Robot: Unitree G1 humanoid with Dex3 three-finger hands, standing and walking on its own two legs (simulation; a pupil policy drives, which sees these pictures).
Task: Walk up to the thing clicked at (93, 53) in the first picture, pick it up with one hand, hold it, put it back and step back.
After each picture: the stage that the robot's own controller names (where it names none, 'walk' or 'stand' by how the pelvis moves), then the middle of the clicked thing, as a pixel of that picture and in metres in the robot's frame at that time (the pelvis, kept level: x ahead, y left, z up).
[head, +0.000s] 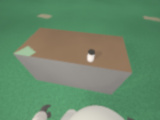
stand; (91, 55) +0.60 +0.02 -0.08
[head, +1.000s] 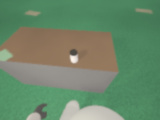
rise first; (73, 56) +0.51 +0.19 -0.05
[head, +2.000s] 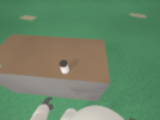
stand; (64, 67) +0.41 +0.24 -0.08
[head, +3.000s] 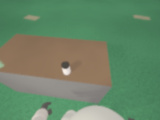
stand; (66, 68) +0.41 +0.22 -0.08
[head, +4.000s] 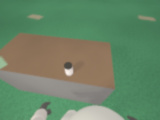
stand; (68, 69) +0.40 +0.20 -0.08
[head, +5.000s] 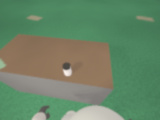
stand; (67, 69) +0.40 +0.21 -0.08
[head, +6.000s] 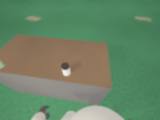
stand; (65, 69) +0.40 +0.23 -0.08
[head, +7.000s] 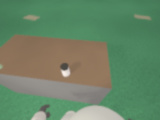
stand; (65, 69) +0.39 +0.23 -0.08
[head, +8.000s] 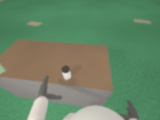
rise first; (66, 72) +0.38 +0.23 -0.08
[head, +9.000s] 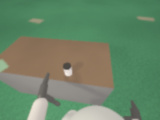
go down; (67, 69) +0.40 +0.23 -0.08
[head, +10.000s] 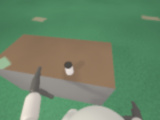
go down; (69, 68) +0.40 +0.22 -0.07
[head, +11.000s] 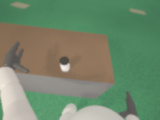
go down; (64, 64) +0.40 +0.20 -0.03
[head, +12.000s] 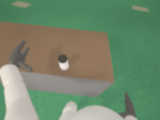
approach; (63, 62) +0.41 +0.21 -0.02
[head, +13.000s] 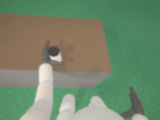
close; (55, 55) +0.42 +0.22 +0.02
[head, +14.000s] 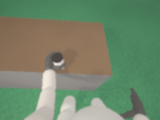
lift; (58, 61) +0.38 +0.21 +0.01
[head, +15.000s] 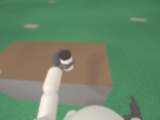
lift; (66, 60) +0.33 +0.16 +0.16
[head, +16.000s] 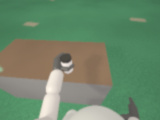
hold; (66, 63) +0.33 +0.17 +0.12
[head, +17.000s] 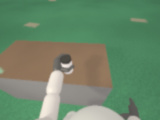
hold; (67, 64) +0.33 +0.17 +0.11
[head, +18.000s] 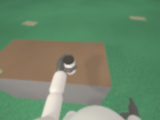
crouch; (69, 65) +0.34 +0.15 +0.10
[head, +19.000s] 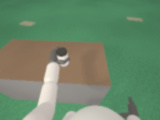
crouch; (62, 57) +0.38 +0.20 +0.12
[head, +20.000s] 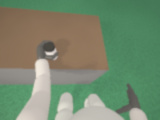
lower; (51, 51) +0.45 +0.23 +0.00
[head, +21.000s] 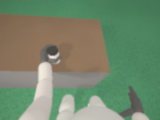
lower; (54, 55) +0.43 +0.22 +0.01
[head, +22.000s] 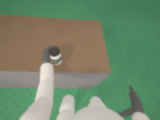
lower; (55, 56) +0.42 +0.22 +0.01
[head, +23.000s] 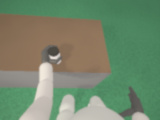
lower; (55, 55) +0.42 +0.22 +0.01
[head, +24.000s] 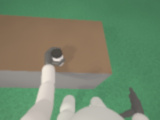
loosen; (57, 57) +0.41 +0.21 +0.01
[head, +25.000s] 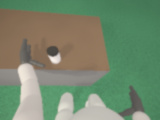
rise; (54, 55) +0.42 +0.21 +0.02
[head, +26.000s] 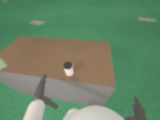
sink last; (68, 69) +0.39 +0.21 -0.03
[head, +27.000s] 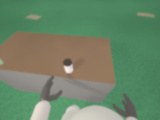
stand; (68, 66) +0.40 +0.21 -0.03
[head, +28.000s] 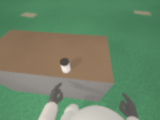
stand; (65, 65) +0.40 +0.22 -0.02
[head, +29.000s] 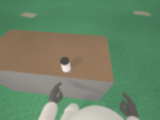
stand; (65, 64) +0.40 +0.21 -0.02
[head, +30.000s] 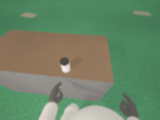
stand; (65, 65) +0.40 +0.22 -0.02
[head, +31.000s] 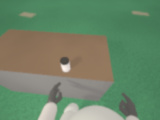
stand; (65, 64) +0.40 +0.21 -0.02
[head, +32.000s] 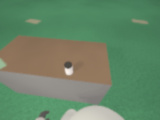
stand; (68, 68) +0.42 +0.21 -0.08
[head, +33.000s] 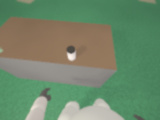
walk; (71, 53) +0.49 +0.18 -0.04
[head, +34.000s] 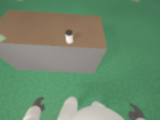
walk; (69, 36) +0.68 +0.25 -0.06
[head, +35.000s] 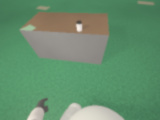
stand; (79, 26) +1.01 +0.24 -0.05
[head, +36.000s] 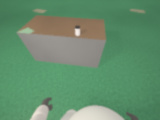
stand; (77, 30) +1.00 +0.23 -0.08
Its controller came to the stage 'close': yes
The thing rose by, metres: 0.20
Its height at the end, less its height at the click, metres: +0.00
